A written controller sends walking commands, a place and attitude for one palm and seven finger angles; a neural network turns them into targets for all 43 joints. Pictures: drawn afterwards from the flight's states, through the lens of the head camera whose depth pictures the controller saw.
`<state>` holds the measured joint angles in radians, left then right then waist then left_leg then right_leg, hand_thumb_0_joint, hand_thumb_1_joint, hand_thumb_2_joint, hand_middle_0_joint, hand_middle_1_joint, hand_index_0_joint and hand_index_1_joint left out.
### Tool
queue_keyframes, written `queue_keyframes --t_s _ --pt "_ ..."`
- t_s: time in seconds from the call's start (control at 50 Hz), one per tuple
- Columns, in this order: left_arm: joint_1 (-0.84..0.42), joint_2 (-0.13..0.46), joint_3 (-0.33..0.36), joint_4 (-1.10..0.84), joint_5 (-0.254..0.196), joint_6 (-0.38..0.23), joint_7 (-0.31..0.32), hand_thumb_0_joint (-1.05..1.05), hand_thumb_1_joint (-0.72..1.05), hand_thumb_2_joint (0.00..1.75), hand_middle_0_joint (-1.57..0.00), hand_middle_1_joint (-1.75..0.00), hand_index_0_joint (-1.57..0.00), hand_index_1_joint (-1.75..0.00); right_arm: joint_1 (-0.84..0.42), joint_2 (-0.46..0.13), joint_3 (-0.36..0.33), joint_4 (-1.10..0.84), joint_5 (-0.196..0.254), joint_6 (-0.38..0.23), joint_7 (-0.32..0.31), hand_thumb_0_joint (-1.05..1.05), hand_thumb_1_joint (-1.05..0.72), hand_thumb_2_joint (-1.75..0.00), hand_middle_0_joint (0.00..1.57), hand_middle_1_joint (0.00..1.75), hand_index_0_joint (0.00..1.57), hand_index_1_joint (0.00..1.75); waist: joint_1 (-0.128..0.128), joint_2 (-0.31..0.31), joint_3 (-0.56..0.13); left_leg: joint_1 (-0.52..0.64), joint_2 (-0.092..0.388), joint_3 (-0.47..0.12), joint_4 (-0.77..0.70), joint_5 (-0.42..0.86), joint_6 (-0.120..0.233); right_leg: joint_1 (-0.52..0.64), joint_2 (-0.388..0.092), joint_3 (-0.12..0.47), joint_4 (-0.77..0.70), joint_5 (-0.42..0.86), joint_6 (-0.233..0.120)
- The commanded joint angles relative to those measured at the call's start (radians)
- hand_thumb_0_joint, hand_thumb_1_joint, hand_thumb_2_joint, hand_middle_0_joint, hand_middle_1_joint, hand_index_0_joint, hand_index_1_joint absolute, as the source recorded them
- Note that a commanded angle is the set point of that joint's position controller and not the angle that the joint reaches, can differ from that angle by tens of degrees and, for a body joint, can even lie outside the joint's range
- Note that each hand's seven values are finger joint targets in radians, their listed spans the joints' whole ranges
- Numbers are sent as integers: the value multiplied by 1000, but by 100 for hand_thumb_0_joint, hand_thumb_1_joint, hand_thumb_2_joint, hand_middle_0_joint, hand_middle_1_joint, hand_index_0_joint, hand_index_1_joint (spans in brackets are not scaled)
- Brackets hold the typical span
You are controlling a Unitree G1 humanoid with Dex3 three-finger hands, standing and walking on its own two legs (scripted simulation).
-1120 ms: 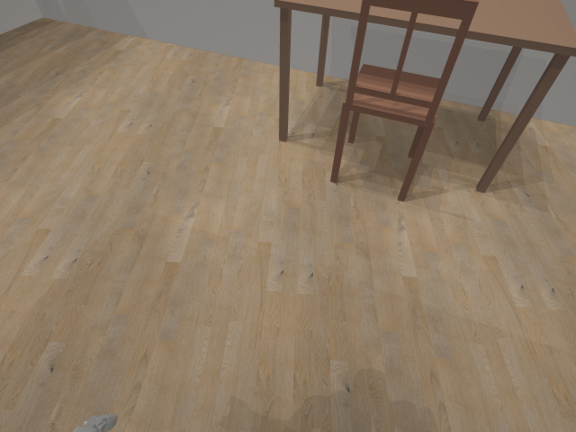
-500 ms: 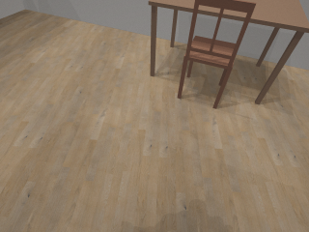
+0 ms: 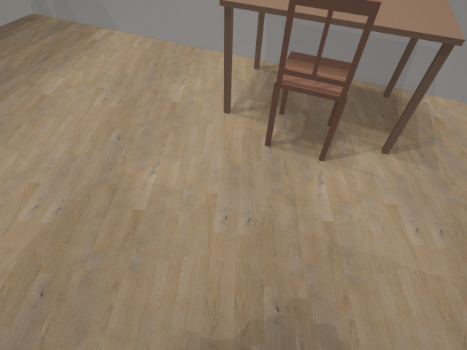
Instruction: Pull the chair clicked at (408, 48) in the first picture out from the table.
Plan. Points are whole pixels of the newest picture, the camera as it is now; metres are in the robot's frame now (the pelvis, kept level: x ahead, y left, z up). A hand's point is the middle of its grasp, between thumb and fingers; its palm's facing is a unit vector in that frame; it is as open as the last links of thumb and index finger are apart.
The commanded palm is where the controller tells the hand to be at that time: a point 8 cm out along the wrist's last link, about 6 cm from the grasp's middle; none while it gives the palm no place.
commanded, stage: look at it before walking up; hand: left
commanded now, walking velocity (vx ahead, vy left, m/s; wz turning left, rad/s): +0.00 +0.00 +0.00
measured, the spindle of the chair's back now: (322, 44) +1.39 -0.33 -0.09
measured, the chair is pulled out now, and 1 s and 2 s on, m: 0.00 0.00 0.00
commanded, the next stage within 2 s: walk to a spot facing it in 0.52 s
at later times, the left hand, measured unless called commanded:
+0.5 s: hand out of the picture +0.08 +0.25 -0.16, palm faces -0.03 -0.94 -0.33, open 7.4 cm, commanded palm none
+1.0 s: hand out of the picture +0.05 +0.20 -0.20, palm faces -0.08 -0.98 -0.16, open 7.4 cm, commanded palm none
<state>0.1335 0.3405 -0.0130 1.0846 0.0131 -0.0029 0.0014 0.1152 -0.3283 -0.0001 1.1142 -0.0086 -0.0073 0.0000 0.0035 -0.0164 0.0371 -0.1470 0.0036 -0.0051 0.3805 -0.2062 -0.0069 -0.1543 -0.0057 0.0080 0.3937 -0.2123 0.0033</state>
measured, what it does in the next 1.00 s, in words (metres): shifts its weight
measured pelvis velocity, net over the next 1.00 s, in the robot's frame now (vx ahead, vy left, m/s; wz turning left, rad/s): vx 0.08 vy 0.01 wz -0.09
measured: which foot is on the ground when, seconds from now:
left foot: down 0.00-1.00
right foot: down 0.00-0.92, up 0.94-1.00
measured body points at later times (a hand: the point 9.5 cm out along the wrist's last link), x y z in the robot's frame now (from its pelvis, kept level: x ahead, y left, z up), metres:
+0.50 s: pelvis +0.01 +0.00 +0.00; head +0.01 +0.01 +0.45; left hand +0.08 +0.30 -0.14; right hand +0.09 -0.29 -0.13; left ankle +0.00 +0.12 -0.74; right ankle +0.00 -0.12 -0.74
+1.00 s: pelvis +0.08 +0.01 -0.02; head +0.09 +0.03 +0.43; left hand +0.05 +0.25 -0.18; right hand +0.04 -0.23 -0.16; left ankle +0.00 +0.12 -0.74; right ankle +0.01 -0.10 -0.72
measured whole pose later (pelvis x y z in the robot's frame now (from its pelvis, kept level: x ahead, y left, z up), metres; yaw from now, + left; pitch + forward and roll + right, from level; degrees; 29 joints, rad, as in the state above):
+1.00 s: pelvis +0.08 +0.01 -0.02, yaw -5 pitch +0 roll +0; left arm 0.36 0.21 0.01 1.13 0.03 0.02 -0.02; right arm 0.34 -0.18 -0.01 1.12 -0.02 -0.05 -0.01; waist 0.00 -0.04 0.01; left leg -0.10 0.02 0.09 0.52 -0.42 0.01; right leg -0.30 0.00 0.01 0.84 -0.47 -0.02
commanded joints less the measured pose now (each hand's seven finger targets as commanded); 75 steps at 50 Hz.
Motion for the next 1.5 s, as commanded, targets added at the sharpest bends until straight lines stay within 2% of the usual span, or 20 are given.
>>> queue_keyframes --t_s 0.0,0.6,0.64,0.72,0.82,0.86,0.9,0.94,0.98,1.02,1.08,1.12,1.14,1.16,1.18,1.2,1.24,1.3,1.38,1.48 --pt "-38 202 43 -64 -4 -22 10 0 90 90 -20 -30 -20 -30 -51 -209 -36 -63 0 -26 -11 0 -90 -90 20 30 20 30 -1 11 -68 9 110 -94 -56 119 32 2 -118 106 -72 103 -34" --pt "-30 203 43 -58 -3 -22 11 0 90 90 -20 -30 -20 -30 -58 -213 -35 -61 2 -26 -13 0 -90 -90 20 30 20 30 2 16 -64 38 118 -92 -74 169 30 28 -119 96 -82 163 -30" --pt "43 80 17 -26 -2 -1 15 0 90 90 -20 -30 -20 -30 8 -83 -6 -32 -7 -7 -7 0 -90 -90 20 30 20 30 2 7 -68 35 105 -63 -53 17 11 13 -107 97 -81 -25 -14" --pt "97 99 34 -34 9 14 -5 0 90 90 -20 -30 -20 -30 48 -85 -17 -41 -18 6 1 0 -90 -90 20 30 20 30 10 -39 69 -112 71 -47 -14 -345 19 -90 -96 173 -115 -399 -50" --pt "167 78 54 -46 4 -1 -11 0 90 90 -20 -30 -20 -30 119 -50 -25 -56 -14 -20 -3 0 -90 -90 20 30 20 30 -1 -55 82 -131 62 -5 101 -255 32 -96 -114 230 -69 -335 -107" --pt "159 52 56 -54 2 -9 -12 0 90 90 -20 -30 -20 -30 177 -56 -32 -44 -11 -33 -7 0 -90 -90 20 30 20 30 -26 20 55 -40 111 -57 59 -235 55 -158 -72 166 48 -251 -97" --pt "101 -19 49 -88 7 -17 -16 0 90 90 -20 -30 -20 -30 304 -106 -55 -10 -14 -42 -15 0 -90 -90 20 30 20 30 -77 232 82 132 288 -290 -120 -253 151 -385 40 -21 358 -204 -45" --pt "-15 -23 50 -148 10 -34 -12 0 90 90 -20 -30 -20 -30 438 -80 -57 26 -14 -59 -28 0 -90 -90 20 30 20 30 -121 218 142 292 402 -391 -153 129 245 -641 -24 7 600 -318 -28" --pt "-27 -44 56 -144 7 -44 -18 0 90 90 -20 -30 -20 -30 428 -36 -50 27 -16 -67 -34 0 -90 -90 20 30 20 30 -100 146 138 284 398 -296 -106 348 244 -629 -82 10 611 -316 -29" --pt "2 -83 57 -140 3 -38 -31 0 90 90 -20 -30 -20 -30 368 -36 -54 13 -21 -70 -36 0 -90 -90 20 30 20 30 -56 145 105 219 344 -169 -114 273 199 -514 -96 -29 497 -278 -27" --pt "61 -117 58 -118 2 -31 -44 0 90 90 -20 -30 -20 -30 317 -25 -54 9 -19 -70 -32 0 -90 -90 20 30 20 30 -8 164 80 68 257 -13 -84 263 136 -252 -47 -136 294 -115 -32" --pt "222 -103 71 -62 6 -34 -37 0 90 90 -20 -30 -20 -30 312 -27 -58 23 -6 -69 -31 0 -90 -90 20 30 20 30 71 113 15 -7 203 73 94 430 104 -1 20 -199 205 19 -52" --pt "353 -58 83 -22 13 -44 -28 0 90 90 -20 -30 -20 -30 315 -16 -59 22 1 -72 -26 0 -90 -90 20 30 20 30 127 58 -53 -70 160 118 275 438 72 169 9 -166 163 41 -69" --pt "461 30 108 4 17 -58 -11 0 90 90 -20 -30 -20 -30 322 31 -48 2 8 -77 -13 0 -90 -90 20 30 20 30 168 -124 -131 -266 111 157 533 216 37 356 -185 68 91 -70 -142" --pt "517 110 127 17 9 -61 1 0 90 90 -20 -30 -20 -30 317 83 -43 -30 12 -81 -12 0 -90 -90 20 30 20 30 160 -297 -182 -423 29 129 817 -316 20 389 -436 506 -94 -138 -247" --pt "457 106 126 6 -6 -53 5 0 90 90 -20 -30 -20 -30 236 72 -51 -49 6 -71 -12 0 -90 -90 20 30 20 30 153 -189 -101 -492 69 41 939 -349 35 303 -448 557 -172 -265 -276" --pt "300 30 103 -36 2 -53 11 0 90 90 -20 -30 -20 -30 165 95 -55 -62 -5 -69 -3 0 -90 -90 20 30 20 30 94 -94 55 -514 143 13 943 -212 37 44 -397 427 -193 -319 -227" --pt "190 -44 80 -59 18 -62 17 0 90 90 -20 -30 -20 -30 255 147 -52 -38 -17 -37 3 0 -90 -90 20 30 20 30 -10 -40 65 -372 166 41 774 -159 10 -145 -314 155 -192 -124 -173" --pt "167 -27 81 -51 19 -67 11 0 90 90 -20 -30 -20 -30 236 165 -54 -74 -12 -27 22 0 -90 -90 20 30 20 30 -39 -105 65 -279 151 98 491 -63 -13 -205 -245 18 -204 -114 -153" --pt "190 -13 93 -38 16 -64 6 0 90 90 -20 -30 -20 -30 195 128 -67 -109 -10 -55 27 0 -90 -90 20 30 20 30 -41 -48 64 -129 103 156 264 0 -11 -181 -235 19 -127 -166 -131"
